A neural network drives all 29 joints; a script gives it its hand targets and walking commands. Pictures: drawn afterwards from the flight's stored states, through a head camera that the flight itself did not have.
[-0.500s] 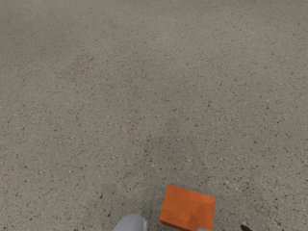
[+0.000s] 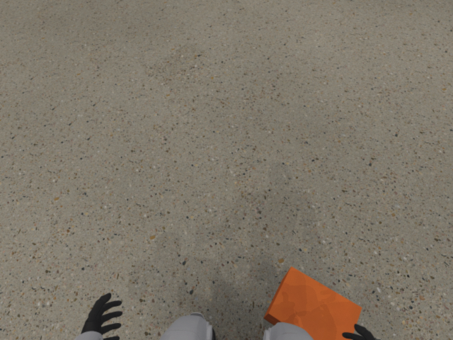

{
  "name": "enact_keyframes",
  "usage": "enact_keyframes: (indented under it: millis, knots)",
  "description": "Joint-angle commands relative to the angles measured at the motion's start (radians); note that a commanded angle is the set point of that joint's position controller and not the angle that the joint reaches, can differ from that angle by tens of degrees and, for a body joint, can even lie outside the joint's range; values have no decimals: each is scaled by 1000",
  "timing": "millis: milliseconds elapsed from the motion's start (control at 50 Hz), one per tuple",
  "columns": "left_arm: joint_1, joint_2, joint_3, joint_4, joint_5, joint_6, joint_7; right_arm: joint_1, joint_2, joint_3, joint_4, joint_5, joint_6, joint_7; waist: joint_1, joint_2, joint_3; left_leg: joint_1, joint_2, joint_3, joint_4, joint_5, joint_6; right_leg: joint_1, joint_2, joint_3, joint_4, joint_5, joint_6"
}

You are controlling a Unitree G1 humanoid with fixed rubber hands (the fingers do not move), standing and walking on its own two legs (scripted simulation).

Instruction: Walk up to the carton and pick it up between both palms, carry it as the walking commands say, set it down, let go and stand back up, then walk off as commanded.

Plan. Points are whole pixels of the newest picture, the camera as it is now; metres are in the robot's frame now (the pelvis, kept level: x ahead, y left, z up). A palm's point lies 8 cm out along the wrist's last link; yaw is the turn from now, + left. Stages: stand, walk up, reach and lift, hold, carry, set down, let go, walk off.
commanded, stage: walk off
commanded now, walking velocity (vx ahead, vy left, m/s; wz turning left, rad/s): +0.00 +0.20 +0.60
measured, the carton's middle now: (307, 313) +0.19 -0.23 -0.62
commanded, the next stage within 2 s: stand in 1.30 s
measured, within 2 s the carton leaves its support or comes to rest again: neither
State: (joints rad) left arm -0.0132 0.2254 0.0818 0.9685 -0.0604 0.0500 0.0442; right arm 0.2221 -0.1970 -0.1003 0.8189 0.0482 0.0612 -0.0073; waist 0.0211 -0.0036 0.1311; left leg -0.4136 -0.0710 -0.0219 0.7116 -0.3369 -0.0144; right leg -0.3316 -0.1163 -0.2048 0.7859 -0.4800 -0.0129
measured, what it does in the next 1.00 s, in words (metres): steps to the left, turning left: left foot, then right foot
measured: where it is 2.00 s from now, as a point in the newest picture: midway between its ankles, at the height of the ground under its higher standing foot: outside the picture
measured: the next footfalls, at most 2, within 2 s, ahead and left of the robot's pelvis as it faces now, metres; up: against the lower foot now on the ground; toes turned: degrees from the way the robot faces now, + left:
left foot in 0.38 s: +0.06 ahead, +0.26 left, +0.00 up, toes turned +16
right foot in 0.60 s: +0.09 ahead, +0.07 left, +0.00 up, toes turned +5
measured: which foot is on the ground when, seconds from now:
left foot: up 0.00-0.36, down 0.38-0.62, up 0.64-1.00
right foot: down 0.00-0.36, up 0.38-0.58, down 0.60-1.00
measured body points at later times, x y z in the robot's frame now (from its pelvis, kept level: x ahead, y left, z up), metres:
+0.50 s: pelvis +0.04 +0.11 -0.01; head +0.10 +0.12 +0.44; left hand +0.10 +0.39 -0.15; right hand +0.17 -0.12 -0.15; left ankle +0.02 +0.24 -0.71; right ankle -0.01 +0.01 -0.66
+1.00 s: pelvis +0.05 +0.19 +0.01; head +0.12 +0.19 +0.45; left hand -0.05 +0.45 -0.12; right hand +0.25 +0.03 -0.15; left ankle -0.03 +0.35 -0.67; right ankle +0.05 +0.06 -0.71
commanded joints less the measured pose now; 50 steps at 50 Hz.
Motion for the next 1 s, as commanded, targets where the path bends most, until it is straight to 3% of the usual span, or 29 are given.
enact_keyframes:
  millis: [0,20,40,80,160,220,260,300,320,340,360,380,420,440,460,480,540,580,600,620,640,660,680,720,780,820,880,960,980]
  knots:
    - [193,219,30,11,84,17,19,-86,-135,-20,-97,-96,11,3,22,-206,-105,-321,101,-92,482,-232,-29,283,-562,384,-531,657,-132]
    - [113,179,21,-27,84,13,17,-54,-124,-22,-92,-92,19,16,-13,-123,-42,-254,102,-47,560,-186,-34,176,-516,259,-520,680,-122]
    - [30,166,14,-54,82,9,16,-14,-125,-33,-74,-85,27,26,-60,-118,-21,-237,115,-31,621,-128,-52,165,-446,174,-496,658,-81]
    - [35,154,13,-66,79,3,15,47,-124,-35,-45,-80,28,42,-77,-151,-82,-219,130,33,649,-34,-79,271,-354,45,-401,793,-40]
    - [171,181,30,-39,87,-1,4,-19,-83,-16,-69,-51,15,27,-15,-227,-78,-248,170,87,441,-38,-93,447,-344,1,-319,992,-35]
    - [212,210,48,-23,92,11,-12,-90,-74,-5,-104,-51,7,22,18,-285,-58,-206,201,124,222,-114,-72,444,-352,-50,-258,993,-56]
    - [177,229,54,-30,88,18,-24,-71,-68,-6,-101,-50,-2,21,-3,-302,-75,-92,185,183,112,-121,-51,379,-344,-90,-218,1002,-51]
    - [123,248,59,-38,79,19,-38,45,-82,-20,-70,-58,-12,9,-79,-298,-145,59,140,245,27,-108,-30,360,-332,-93,-86,1089,-43]
    - [54,249,59,-47,76,19,-41,181,-106,-36,-29,-63,-24,3,-175,-204,-195,194,106,266,-118,51,-13,321,-304,-102,72,1032,-18]
    - [17,224,56,-73,68,17,-51,259,-158,-46,-1,-79,-32,-4,-233,16,-146,302,127,78,-251,472,45,104,-207,-82,337,637,26]
    - [-42,144,37,-124,79,19,-60,226,-258,-56,8,-83,-32,-2,-191,249,-76,310,259,-196,-251,966,141,-166,-18,-47,565,-247,54]
    - [-28,93,28,-187,75,33,-50,236,-335,-69,6,-69,-42,10,-126,270,-188,304,327,-379,-236,1195,258,-223,42,105,673,-342,87]
    - [30,79,3,-171,71,10,-30,100,-322,-73,-33,-77,-55,-8,-61,262,-213,344,365,-417,-292,867,312,-288,-32,154,567,-234,100]
    - [17,97,4,-139,72,2,-18,42,-249,-55,-40,-93,-49,-15,-53,242,-176,325,298,-330,-262,809,261,-264,-57,158,425,-209,110]
    - [-6,103,6,-131,76,1,-8,36,-203,-42,-53,-101,-43,-16,-73,243,-169,253,272,-332,-255,782,246,-212,-50,160,321,-226,106]
    - [26,103,6,-119,69,4,2,7,-192,-36,-63,-112,-43,-18,-60,293,-158,182,286,-359,-265,826,248,-142,-44,168,218,-219,96]
    - [187,77,-4,-49,57,10,22,-25,-151,-25,-70,-113,-34,-6,-8,262,-191,105,277,-420,-276,769,233,32,-7,157,6,-102,73]
    - [358,91,1,19,58,2,24,-139,-148,-22,-96,-88,-21,-3,97,172,-210,-87,196,-370,-188,460,155,349,-4,89,-313,199,71]
    - [443,189,28,38,81,-4,25,-156,-63,-3,-129,-59,-16,1,150,-154,-225,-340,54,-188,69,92,46,582,-260,326,-566,154,14]
    - [353,300,50,11,85,6,24,-97,-90,-7,-123,-87,-4,-3,80,-357,-197,-353,22,-42,395,-255,-23,411,-606,507,-586,386,-94]
    - [244,209,25,-28,91,12,22,-109,-147,-17,-101,-100,12,3,42,-173,-95,-300,93,-76,551,-241,-20,217,-588,430,-590,457,-137]
    - [170,166,13,-62,86,9,19,-79,-122,-18,-92,-100,19,13,-3,-94,-31,-250,96,-45,637,-186,-31,116,-544,307,-571,513,-130]
    - [112,146,5,-89,81,4,14,-16,-112,-20,-66,-90,26,22,-41,-79,-29,-223,110,-12,701,-117,-43,122,-474,200,-525,551,-88]
    - [98,150,9,-107,83,-10,13,21,-106,-21,-42,-80,28,39,-61,-129,-94,-234,125,40,742,-50,-72,253,-384,48,-413,747,-55]
    - [221,169,20,-79,95,-17,1,-44,-76,-8,-56,-56,18,28,-15,-155,-102,-283,149,76,603,-33,-86,428,-341,-10,-329,1006,-16]
    - [297,190,33,-63,99,-13,0,-100,-70,0,-85,-55,16,23,23,-213,-100,-316,176,93,485,-61,-86,500,-370,-10,-301,1047,-34]
    - [262,196,42,-77,103,2,-14,-145,-61,8,-109,-45,13,21,26,-263,-76,-232,207,124,302,-110,-76,412,-381,-69,-275,959,-59]
    - [172,250,57,-92,95,22,-30,-42,-48,5,-83,-43,-6,28,-39,-302,-133,-29,176,229,106,-130,-43,338,-379,-125,-203,963,-50]
    - [128,252,55,-98,91,22,-33,36,-64,-6,-64,-52,-9,22,-93,-287,-166,44,160,255,69,-79,-33,318,-369,-118,-137,956,-36]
